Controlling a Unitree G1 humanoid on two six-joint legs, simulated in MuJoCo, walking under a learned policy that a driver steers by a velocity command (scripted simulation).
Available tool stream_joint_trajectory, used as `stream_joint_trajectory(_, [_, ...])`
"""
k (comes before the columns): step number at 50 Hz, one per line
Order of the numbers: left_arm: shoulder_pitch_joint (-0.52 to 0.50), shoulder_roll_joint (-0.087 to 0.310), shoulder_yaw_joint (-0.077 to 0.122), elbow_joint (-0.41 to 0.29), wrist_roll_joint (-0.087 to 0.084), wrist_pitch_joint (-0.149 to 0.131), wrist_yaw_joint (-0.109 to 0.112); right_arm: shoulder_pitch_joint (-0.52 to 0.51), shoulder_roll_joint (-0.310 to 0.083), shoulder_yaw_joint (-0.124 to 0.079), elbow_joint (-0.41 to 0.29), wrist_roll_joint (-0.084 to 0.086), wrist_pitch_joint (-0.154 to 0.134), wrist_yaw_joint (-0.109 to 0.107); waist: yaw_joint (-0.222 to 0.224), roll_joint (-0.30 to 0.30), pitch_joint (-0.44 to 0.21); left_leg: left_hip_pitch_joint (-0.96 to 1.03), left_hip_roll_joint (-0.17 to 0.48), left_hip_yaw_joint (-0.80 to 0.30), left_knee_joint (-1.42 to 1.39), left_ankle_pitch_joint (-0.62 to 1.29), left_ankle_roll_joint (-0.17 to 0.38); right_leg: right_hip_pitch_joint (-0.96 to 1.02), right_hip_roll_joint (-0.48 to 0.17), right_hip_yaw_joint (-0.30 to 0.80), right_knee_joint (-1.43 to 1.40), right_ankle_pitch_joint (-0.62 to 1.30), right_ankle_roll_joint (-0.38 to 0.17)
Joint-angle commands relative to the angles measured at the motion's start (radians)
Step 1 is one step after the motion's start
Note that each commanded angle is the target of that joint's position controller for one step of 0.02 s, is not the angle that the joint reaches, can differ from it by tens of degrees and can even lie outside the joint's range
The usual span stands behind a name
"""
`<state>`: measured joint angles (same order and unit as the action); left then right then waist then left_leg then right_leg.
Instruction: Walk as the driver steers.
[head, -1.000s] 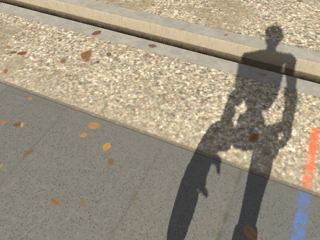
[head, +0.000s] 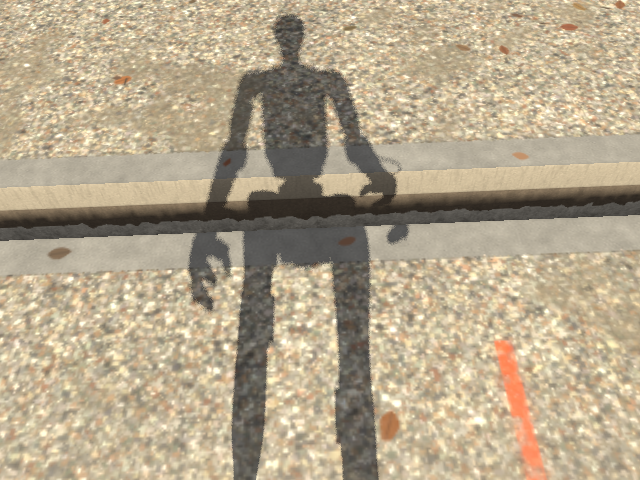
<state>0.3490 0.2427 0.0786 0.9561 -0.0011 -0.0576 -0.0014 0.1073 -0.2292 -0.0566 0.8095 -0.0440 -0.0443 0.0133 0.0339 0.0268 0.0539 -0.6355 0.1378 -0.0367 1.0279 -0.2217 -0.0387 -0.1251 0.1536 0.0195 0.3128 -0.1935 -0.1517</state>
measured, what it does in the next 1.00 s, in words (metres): walks ahead, turning right: left foot, then right foot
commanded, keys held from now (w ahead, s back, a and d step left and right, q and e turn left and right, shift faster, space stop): e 0.60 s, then q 0.40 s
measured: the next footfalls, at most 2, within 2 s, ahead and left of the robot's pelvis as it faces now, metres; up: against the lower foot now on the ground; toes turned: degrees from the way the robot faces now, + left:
left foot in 0.26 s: +0.32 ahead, +0.10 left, +0.00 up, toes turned -11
right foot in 0.72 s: +0.16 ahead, -0.08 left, +0.00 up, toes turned -24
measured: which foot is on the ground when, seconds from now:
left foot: up 0.00-0.24, down 0.26-0.72, up 0.74-1.00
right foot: down 0.00-0.24, up 0.26-0.70, down 0.72-1.00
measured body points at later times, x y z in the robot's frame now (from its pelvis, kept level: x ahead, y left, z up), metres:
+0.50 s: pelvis +0.17 +0.05 -0.01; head +0.21 +0.06 +0.44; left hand +0.36 +0.29 -0.13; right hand +0.21 -0.24 -0.11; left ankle +0.28 +0.11 -0.74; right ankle +0.12 -0.06 -0.66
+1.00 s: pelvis +0.16 +0.02 +0.00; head +0.17 +0.01 +0.45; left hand +0.38 +0.20 -0.11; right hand +0.12 -0.25 -0.14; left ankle +0.16 +0.14 -0.70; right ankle +0.13 -0.06 -0.74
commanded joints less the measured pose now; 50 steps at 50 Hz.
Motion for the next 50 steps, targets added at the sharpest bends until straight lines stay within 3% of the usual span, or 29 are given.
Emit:
stream_joint_trajectory(1, [0.06,0.136,0.022,-0.054,0.0,-0.013,0.003,-0.022,-0.07,-0.01,-0.067,0.003,0.011,0.001,-0.007,-0.065,-0.009,-0.049,-0.042,0.057,-0.099,0.097,-0.019,0.024,-0.249,0.215,-0.065,0.61,-0.081])
stream_joint_trajectory(3, [0.091,0.141,0.022,-0.056,0.001,-0.004,0.007,-0.071,-0.065,-0.002,-0.091,0.009,0.009,-0.001,0.012,-0.085,-0.026,-0.036,-0.076,0.065,-0.175,0.134,-0.011,0.057,-0.229,0.194,-0.004,0.761,-0.044])
stream_joint_trajectory(8, [0.129,0.149,0.023,-0.075,0.016,0.023,0.024,-0.159,-0.083,0.013,-0.14,0.025,-0.003,-0.01,0.048,-0.128,-0.05,0.027,-0.155,0.055,-0.363,0.157,0.023,0.144,-0.224,0.249,0.112,0.803,-0.011])
stream_joint_trajectory(11, [0.021,0.183,0.033,-0.124,0.018,0.018,0.028,0.033,-0.145,-0.002,-0.091,0.027,-0.023,-0.028,-0.05,-0.142,-0.104,0.313,-0.191,0.026,-0.539,0.162,0.073,0.085,-0.199,0.294,0.275,0.827,0.05])
stream_joint_trajectory(12, [-0.023,0.183,0.034,-0.143,0.002,0.007,0.019,0.151,-0.165,-0.009,-0.065,0.02,-0.041,-0.038,-0.121,-0.106,-0.147,0.497,-0.139,0.002,-0.643,0.339,0.095,0.012,-0.153,0.283,0.432,0.729,0.074])
stream_joint_trajectory(13, [0.0,0.106,0.014,-0.193,-0.023,-0.001,0.017,0.259,-0.237,-0.02,-0.066,0.002,-0.05,-0.049,-0.131,0.05,-0.298,0.763,0.134,-0.194,-0.56,0.764,0.15,-0.147,-0.078,0.204,0.721,0.206,0.103])
stream_joint_trajectory(14, [0.189,0.079,0.015,-0.196,-0.052,0.016,0.033,0.219,-0.273,-0.026,-0.094,0.012,-0.032,-0.038,-0.033,0.233,-0.453,0.909,0.411,-0.485,-0.529,1.179,0.32,-0.327,0.062,0.099,0.967,-0.546,0.114])
stream_joint_trajectory(15, [0.206,0.156,0.025,-0.146,0.002,0.04,0.039,0.167,-0.2,-0.02,-0.114,0.036,-0.013,-0.033,-0.012,0.108,-0.433,0.781,0.367,-0.498,-0.56,0.972,0.339,-0.342,-0.031,0.104,1.05,-0.434,0.112])
stream_joint_trajectory(16, [0.122,0.168,0.031,-0.149,0.023,0.055,0.028,0.099,-0.112,0.006,-0.133,0.04,-0.005,-0.037,-0.013,0.032,-0.291,0.642,0.283,-0.352,-0.608,0.757,0.31,-0.358,-0.062,0.089,1.033,-0.361,0.127])
stream_joint_trajectory(17, [0.072,0.148,0.029,-0.161,0.03,0.067,0.016,0.046,-0.077,0.02,-0.137,0.034,0.004,-0.041,0.0,0.022,-0.191,0.535,0.209,-0.242,-0.664,0.588,0.269,-0.369,-0.094,0.072,0.986,-0.321,0.141])
stream_joint_trajectory(18, [0.044,0.137,0.028,-0.171,0.035,0.083,0.002,0.032,-0.082,0.022,-0.139,0.029,0.009,-0.048,0.003,0.073,-0.139,0.466,0.163,-0.17,-0.704,0.497,0.251,-0.365,-0.114,0.062,0.961,-0.287,0.155])
stream_joint_trajectory(20, [0.054,0.117,0.023,-0.181,0.029,0.11,-0.017,0.04,-0.117,0.012,-0.127,0.02,0.013,-0.05,0.014,0.118,-0.116,0.366,0.122,-0.074,-0.74,0.46,0.254,-0.315,-0.106,0.03,0.954,-0.243,0.171])
stream_joint_trajectory(22, [0.032,0.113,0.02,-0.197,0.023,0.119,-0.02,0.057,-0.13,0.006,-0.124,0.014,0.01,-0.048,0.014,0.098,-0.132,0.364,0.134,-0.04,-0.751,0.418,0.27,-0.322,-0.108,0.022,0.921,-0.227,0.172])
stream_joint_trajectory(26, [-0.067,0.108,0.008,-0.247,0.03,0.137,-0.034,0.064,-0.149,-0.004,-0.128,0.015,0.022,-0.047,-0.005,0.112,-0.115,0.37,0.152,-0.004,-0.798,0.122,0.265,-0.348,-0.153,-0.005,0.761,-0.178,0.17])
stream_joint_trajectory(29, [-0.123,0.095,-0.006,-0.281,0.024,0.138,-0.049,0.064,-0.179,-0.017,-0.131,0.013,0.035,-0.041,-0.024,0.126,-0.11,0.349,0.158,0.043,-0.797,0.018,0.247,-0.263,-0.167,-0.043,0.593,-0.195,0.158])
stream_joint_trajectory(32, [-0.141,0.092,-0.015,-0.3,0.019,0.127,-0.047,0.115,-0.201,-0.024,-0.114,0.01,0.049,-0.029,-0.051,0.123,-0.12,0.354,0.169,0.033,-0.763,0.009,0.243,-0.171,-0.139,-0.067,0.444,-0.248,0.131])
stream_joint_trajectory(34, [-0.058,0.072,-0.024,-0.271,0.021,0.109,-0.04,0.111,-0.198,-0.02,-0.102,0.023,0.064,-0.018,-0.009,0.098,-0.115,0.305,0.148,0.052,-0.696,0.08,0.203,-0.024,-0.118,-0.079,0.197,-0.141,0.096])
stream_joint_trajectory(35, [-0.037,0.082,-0.028,-0.258,0.026,0.097,-0.033,0.149,-0.174,-0.015,-0.084,0.024,0.068,-0.007,-0.001,0.049,-0.097,0.249,0.12,0.075,-0.656,0.066,0.138,0.059,-0.14,-0.023,0.029,-0.051,0.082])
stream_joint_trajectory(36, [-0.036,0.126,-0.03,-0.266,0.043,0.085,-0.021,0.196,-0.069,0.012,-0.094,0.018,0.065,0.012,-0.028,-0.168,-0.121,0.173,0.027,0.162,-0.47,-0.127,0.056,0.131,-0.385,0.269,-0.138,-0.135,0.057])
stream_joint_trajectory(37, [-0.134,0.192,-0.023,-0.287,0.042,0.083,-0.007,0.194,-0.027,0.026,-0.111,0.033,0.071,0.009,-0.047,-0.302,-0.041,0.181,-0.09,0.146,-0.442,-0.307,0.022,-0.101,-0.539,0.385,-0.159,-0.028,-0.05])
stream_joint_trajectory(38, [-0.174,0.116,-0.039,-0.283,0.054,0.071,0.004,0.14,-0.087,0.015,-0.095,0.038,0.085,0.009,-0.032,-0.188,-0.008,0.289,-0.059,0.047,-0.361,-0.247,0.023,-0.187,-0.476,0.271,-0.144,-0.028,-0.05])
stream_joint_trajectory(39, [-0.229,0.1,-0.049,-0.281,0.054,0.063,0.011,0.142,-0.099,0.005,-0.092,0.048,0.088,0.017,-0.064,-0.203,0.001,0.287,-0.099,0.048,-0.319,-0.197,0.031,-0.186,-0.426,0.189,-0.131,0.021,-0.032])
stream_joint_trajectory(40, [-0.246,0.114,-0.045,-0.281,0.05,0.059,0.019,0.16,-0.126,-0.007,-0.075,0.047,0.086,0.017,-0.071,-0.202,0.002,0.263,-0.119,0.044,-0.266,-0.17,0.035,-0.146,-0.389,0.125,-0.107,0.122,-0.015])
stream_joint_trajectory(41, [-0.236,0.127,-0.041,-0.276,0.035,0.054,0.031,0.185,-0.149,-0.02,-0.063,0.034,0.083,0.014,-0.071,-0.21,-0.018,0.236,-0.129,0.045,-0.21,-0.165,0.039,-0.083,-0.377,0.078,-0.065,0.271,-0.012])
stream_joint_trajectory(42, [-0.216,0.127,-0.039,-0.274,0.025,0.053,0.035,0.214,-0.153,-0.025,-0.05,0.026,0.08,0.011,-0.066,-0.186,-0.048,0.214,-0.14,0.05,-0.147,-0.189,0.037,-0.021,-0.379,0.048,-0.017,0.434,-0.024])
stream_joint_trajectory(44, [-0.17,0.121,-0.036,-0.263,0.016,0.057,0.039,0.214,-0.129,-0.025,-0.058,0.029,0.08,0.004,-0.047,-0.132,-0.085,0.17,-0.137,0.047,-0.077,-0.239,0.027,0.066,-0.414,0.035,0.035,0.574,-0.052])
stream_joint_trajectory(47, [-0.154,0.113,-0.029,-0.253,0.022,0.067,0.042,0.178,-0.097,-0.017,-0.081,0.033,0.095,0.004,-0.022,-0.147,-0.08,0.156,-0.123,0.064,-0.137,-0.257,0.018,0.101,-0.428,0.028,0.054,0.498,-0.062])
stream_joint_trajectory(50, [-0.155,0.129,-0.015,-0.245,0.027,0.071,0.038,0.162,-0.091,-0.014,-0.104,0.037,0.103,0.009,-0.01,-0.171,-0.085,0.213,-0.128,0.094,-0.223,-0.272,0.028,0.079,-0.445,0.029,0.071,0.458,-0.069])
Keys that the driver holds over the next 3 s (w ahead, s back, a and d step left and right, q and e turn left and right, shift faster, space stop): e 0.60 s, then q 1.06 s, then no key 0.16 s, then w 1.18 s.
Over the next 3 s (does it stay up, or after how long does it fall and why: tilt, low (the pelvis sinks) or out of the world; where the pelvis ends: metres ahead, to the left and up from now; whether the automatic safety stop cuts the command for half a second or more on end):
stays up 0.59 0.10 -0.01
